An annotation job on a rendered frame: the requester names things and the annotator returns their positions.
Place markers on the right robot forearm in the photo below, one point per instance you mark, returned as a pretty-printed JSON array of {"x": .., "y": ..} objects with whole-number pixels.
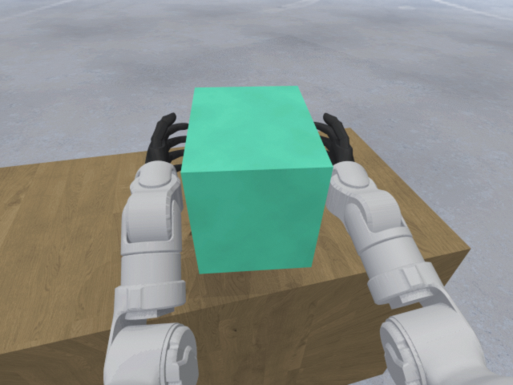
[{"x": 397, "y": 272}]

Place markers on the left robot upper arm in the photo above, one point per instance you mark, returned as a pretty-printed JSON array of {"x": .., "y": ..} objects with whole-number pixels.
[{"x": 155, "y": 354}]

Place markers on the left robot forearm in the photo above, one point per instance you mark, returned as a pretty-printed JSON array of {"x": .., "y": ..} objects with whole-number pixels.
[{"x": 151, "y": 242}]

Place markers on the carton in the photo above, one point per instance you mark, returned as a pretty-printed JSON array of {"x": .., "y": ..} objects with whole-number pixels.
[{"x": 256, "y": 176}]

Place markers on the left robot hand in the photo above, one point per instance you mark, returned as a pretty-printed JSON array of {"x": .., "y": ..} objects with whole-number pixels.
[{"x": 160, "y": 144}]

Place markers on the right robot hand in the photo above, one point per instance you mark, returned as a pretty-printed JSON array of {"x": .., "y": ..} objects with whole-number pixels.
[{"x": 338, "y": 141}]

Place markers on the right robot upper arm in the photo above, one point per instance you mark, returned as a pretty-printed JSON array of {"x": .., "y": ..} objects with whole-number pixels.
[{"x": 434, "y": 346}]

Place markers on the pedestal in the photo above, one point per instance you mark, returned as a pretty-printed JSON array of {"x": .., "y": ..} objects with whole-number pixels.
[{"x": 60, "y": 262}]

